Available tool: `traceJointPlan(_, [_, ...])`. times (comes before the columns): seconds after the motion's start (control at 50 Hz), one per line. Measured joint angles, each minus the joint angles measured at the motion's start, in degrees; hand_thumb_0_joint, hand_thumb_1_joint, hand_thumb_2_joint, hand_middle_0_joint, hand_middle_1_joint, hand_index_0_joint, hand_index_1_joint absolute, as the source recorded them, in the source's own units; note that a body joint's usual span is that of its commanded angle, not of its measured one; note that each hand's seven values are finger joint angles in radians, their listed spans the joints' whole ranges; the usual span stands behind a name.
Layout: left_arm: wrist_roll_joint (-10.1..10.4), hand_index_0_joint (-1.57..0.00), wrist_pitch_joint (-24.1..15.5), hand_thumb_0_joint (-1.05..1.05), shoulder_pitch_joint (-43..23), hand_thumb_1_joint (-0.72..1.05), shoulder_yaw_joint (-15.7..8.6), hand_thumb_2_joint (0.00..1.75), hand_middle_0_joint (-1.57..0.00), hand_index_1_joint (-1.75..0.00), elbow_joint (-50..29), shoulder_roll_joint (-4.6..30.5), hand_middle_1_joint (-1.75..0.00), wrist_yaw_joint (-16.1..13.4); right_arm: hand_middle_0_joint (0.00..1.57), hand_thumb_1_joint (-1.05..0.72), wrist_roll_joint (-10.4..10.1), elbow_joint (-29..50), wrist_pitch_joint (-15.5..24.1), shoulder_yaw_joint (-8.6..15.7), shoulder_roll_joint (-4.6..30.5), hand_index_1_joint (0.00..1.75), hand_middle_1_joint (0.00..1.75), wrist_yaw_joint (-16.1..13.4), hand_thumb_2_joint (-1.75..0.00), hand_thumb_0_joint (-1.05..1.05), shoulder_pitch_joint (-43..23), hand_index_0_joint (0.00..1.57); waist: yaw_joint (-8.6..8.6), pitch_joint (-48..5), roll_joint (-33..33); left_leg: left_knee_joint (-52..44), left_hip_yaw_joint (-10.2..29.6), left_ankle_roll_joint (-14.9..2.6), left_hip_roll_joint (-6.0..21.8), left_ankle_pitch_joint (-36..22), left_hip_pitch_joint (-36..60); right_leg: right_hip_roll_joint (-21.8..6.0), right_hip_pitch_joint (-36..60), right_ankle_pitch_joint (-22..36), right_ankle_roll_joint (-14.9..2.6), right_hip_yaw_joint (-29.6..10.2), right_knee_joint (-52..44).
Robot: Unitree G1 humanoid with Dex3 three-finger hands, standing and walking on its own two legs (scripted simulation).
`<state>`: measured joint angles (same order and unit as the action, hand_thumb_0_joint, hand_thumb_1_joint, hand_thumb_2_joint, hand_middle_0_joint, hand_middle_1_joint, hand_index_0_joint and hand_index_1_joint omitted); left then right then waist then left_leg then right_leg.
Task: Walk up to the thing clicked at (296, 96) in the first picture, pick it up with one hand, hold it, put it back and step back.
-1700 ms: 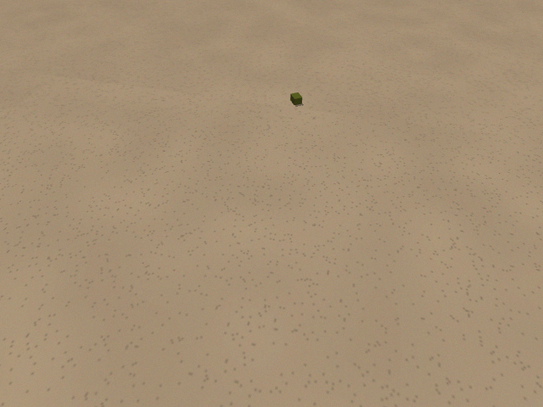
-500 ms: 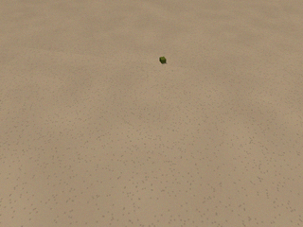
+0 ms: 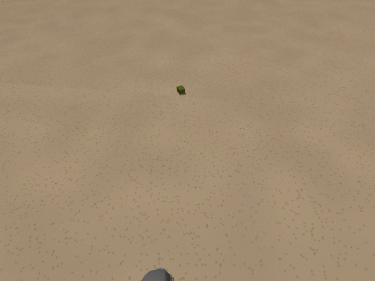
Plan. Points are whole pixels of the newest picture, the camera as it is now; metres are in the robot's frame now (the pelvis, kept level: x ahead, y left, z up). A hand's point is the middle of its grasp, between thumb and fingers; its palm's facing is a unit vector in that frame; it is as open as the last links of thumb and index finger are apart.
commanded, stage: walk up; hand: left
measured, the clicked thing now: (180, 89) +1.90 +0.28 -0.75
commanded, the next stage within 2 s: none
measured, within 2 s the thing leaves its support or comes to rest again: neither
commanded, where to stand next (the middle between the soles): +1.52 +0.04 m, yaw -1 degrees
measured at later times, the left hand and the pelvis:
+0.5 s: hand (118, 173) +0.45 +0.29 -0.12, palm faces -0.13 -0.91 -0.39, open 7.4 cm; pelvis +0.31 +0.02 -0.01, yaw -3 degrees
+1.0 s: hand (137, 146) +0.59 +0.26 -0.14, palm faces +0.00 -0.92 -0.40, open 7.4 cm; pelvis +0.59 -0.02 +0.00, yaw -1 degrees
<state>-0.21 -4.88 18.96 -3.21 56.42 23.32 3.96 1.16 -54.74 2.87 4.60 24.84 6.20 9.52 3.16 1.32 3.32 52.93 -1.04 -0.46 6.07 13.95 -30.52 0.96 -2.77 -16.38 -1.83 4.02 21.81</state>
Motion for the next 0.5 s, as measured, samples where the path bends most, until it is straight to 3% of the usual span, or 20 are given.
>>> traceJointPlan(0.06, [-0.1,-0.21,-0.12,0.01,0.76,0.9,0.06,0.9,-0.21,-0.3,-0.23,0.67,-0.3,-0.01,0.2,-0.91,0.29,1.11,-0.41,-0.09,-0.57,0.3,0.3,0.73,-0.9,0.01,-0.61,0.2,0.15,0.56,-1.03,-9.06,0.38,0.91,1.53,-3.69,-1.65,0.37,3.22,-1.93,0.53,0.06,-1.87])
traceJointPlan(0.16, [-0.03,-0.21,-0.04,0.01,0.97,0.9,0.18,0.9,-0.21,-0.3,-0.87,2.16,-0.3,-0.06,0.2,-0.9,0.53,1.42,-0.45,0.21,-0.77,0.3,0.3,0.73,-0.9,0.01,-0.97,0.21,0.64,0.65,-3.03,-20.61,-1.43,0.23,1.61,-8.89,2.95,-0.54,7.08,-9.19,2.32,-0.08,0.35])
traceJointPlan(0.2, [0.09,-0.21,0.65,0.01,0.01,0.9,0.0,0.9,-0.21,-0.3,-0.58,3.19,-0.3,-0.61,0.2,-0.9,1.0,1.53,0.4,0.61,-2.1,0.3,0.3,-0.08,-0.9,0.01,-1.73,0.21,-0.02,1.69,-7.05,-18.75,-3.79,0.65,-1.4,-6.78,4.42,-4.59,5.05,-13.67,1.43,-0.76,9.36])
traceJointPlan(0.22, [0.26,-0.21,1.07,0.01,-0.5,0.9,0.04,0.9,-0.21,-0.3,-0.71,3.02,-0.3,-1.1,0.2,-0.9,1.49,2.33,1.09,0.58,-2.43,0.3,0.3,-0.44,-0.9,0.01,-1.97,0.21,-0.41,2.51,-8.07,-17.07,-4.91,0.59,-2.13,-4.59,4.93,-5.47,1.76,-12.86,0.56,-2.5,18.19])
traceJointPlan(0.28, [0.77,-0.2,1.42,0.01,-1.95,0.91,1.32,0.9,-0.21,-0.3,-0.97,1.91,-0.3,-1.87,0.2,-0.9,0.63,4.32,2.49,0.65,-3.13,0.3,0.3,-1.45,-0.9,0.01,-0.7,0.21,-2.61,3.23,-6.77,-16.89,-5.41,0.16,-1.55,-0.73,8.38,-1.31,-9.87,-10.72,-0.98,-6.39,40.65])
traceJointPlan(0.32, [1.22,-0.2,1.06,0.01,-3.08,0.91,1.8,0.9,-0.21,-0.3,-1.45,1.93,-0.3,-1.6,0.2,-0.9,0.0,4.66,2.56,0.11,-3.49,0.3,0.3,-2.16,-0.9,0.01,1.26,0.21,-3.58,3.08,-6.6,-20.69,-6.23,0.26,-1.65,-0.4,12.88,-0.91,-16.65,-7.14,-0.97,-6.64,45.62])
traceJointPlan(0.4, [1.46,-0.2,0.67,0.01,-5.8,0.91,1.43,0.9,-0.21,-0.3,-3.85,2.5,-0.3,-0.37,0.2,-0.9,-0.7,3.84,2.53,-0.55,-2.84,0.3,0.3,-2.84,-0.9,0.01,6.22,0.21,-4.9,2.47,-6.42,-26.86,-7.1,0.69,-2.75,0.89,21.0,-3.81,-25.67,-2.35,0.61,-5.94,39.34])
traceJointPlan(0.44, [1.19,-0.2,0.79,0.01,-7.19,0.91,1.1,0.9,-0.21,-0.3,-4.91,2.79,-0.3,0.32,0.2,-0.9,-0.7,3.16,2.31,-0.63,-2.25,0.3,0.3,-2.84,-0.9,0.01,8.17,0.21,-5.21,2.31,-6.14,-28.5,-7.48,0.75,-3.1,2.32,24.29,-5.57,-27.89,-0.62,1.47,-5.04,31.74])
traceJointPlan(0.5, [0.64,-0.2,0.7,0.01,-9.02,0.91,0.61,0.9,-0.21,-0.3,-5.77,3.01,-0.3,1.28,0.2,-0.9,-0.58,2.42,2.17,-0.66,-1.11,0.3,0.3,-2.54,-0.9,0.01,9.96,0.21,-5.84,2.43,-5.19,-28.78,-7.77,1.67,-2.97,5.58,28.28,-6.98,-28.37,4.77,1.34,-3.81,19.49])
